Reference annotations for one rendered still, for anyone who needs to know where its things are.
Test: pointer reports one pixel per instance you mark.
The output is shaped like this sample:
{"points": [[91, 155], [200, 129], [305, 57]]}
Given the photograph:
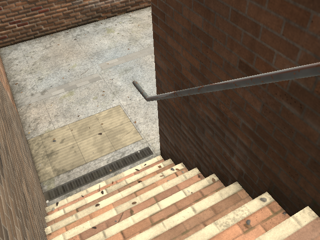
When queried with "stairs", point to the stairs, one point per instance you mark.
{"points": [[158, 200]]}

